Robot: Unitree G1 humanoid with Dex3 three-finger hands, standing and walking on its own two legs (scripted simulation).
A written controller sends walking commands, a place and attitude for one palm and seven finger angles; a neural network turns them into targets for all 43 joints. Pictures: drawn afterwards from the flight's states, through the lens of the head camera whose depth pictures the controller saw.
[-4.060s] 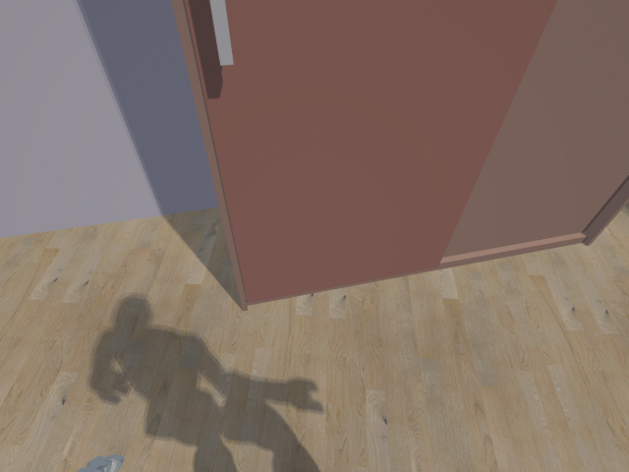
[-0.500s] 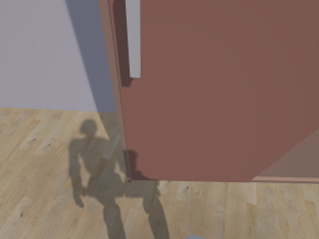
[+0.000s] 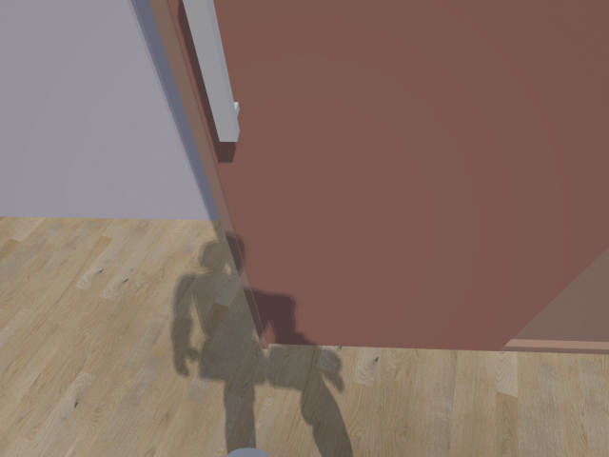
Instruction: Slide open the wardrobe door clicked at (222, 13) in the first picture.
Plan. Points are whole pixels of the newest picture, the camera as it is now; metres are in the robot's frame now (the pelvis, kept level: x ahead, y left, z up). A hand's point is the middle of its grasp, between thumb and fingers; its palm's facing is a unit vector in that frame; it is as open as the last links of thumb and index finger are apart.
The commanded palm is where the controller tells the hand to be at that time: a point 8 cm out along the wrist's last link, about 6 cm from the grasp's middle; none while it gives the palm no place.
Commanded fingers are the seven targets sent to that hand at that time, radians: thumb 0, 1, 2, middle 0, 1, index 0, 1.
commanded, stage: come to a stop and stand still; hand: left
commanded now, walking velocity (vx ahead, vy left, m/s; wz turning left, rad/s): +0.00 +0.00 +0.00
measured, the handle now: (214, 44) +0.49 +0.14 +0.28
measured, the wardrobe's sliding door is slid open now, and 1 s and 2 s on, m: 0.00 0.00 0.00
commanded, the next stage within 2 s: look again from close up in 0.78 s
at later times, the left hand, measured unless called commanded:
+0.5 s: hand out of the picture -0.02 +0.23 -0.17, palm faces +0.01 -0.98 -0.20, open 7.3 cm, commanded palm none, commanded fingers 0.00 0.90 0.90 -0.20 -0.30 -0.20 -0.30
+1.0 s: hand out of the picture -0.06 +0.22 -0.18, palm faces +0.00 -0.99 -0.17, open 7.4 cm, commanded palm none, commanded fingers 0.00 0.90 0.90 -0.20 -0.30 -0.20 -0.30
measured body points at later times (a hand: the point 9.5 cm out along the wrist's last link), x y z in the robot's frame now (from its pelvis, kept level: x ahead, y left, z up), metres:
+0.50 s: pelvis -0.03 +0.06 +0.00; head -0.02 +0.06 +0.45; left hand -0.01 +0.29 -0.15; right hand -0.05 -0.15 -0.16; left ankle -0.04 +0.15 -0.74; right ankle -0.04 -0.07 -0.74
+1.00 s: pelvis -0.05 +0.07 +0.00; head -0.04 +0.06 +0.45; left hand -0.06 +0.27 -0.16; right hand -0.06 -0.15 -0.16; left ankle -0.04 +0.15 -0.74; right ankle -0.04 -0.07 -0.74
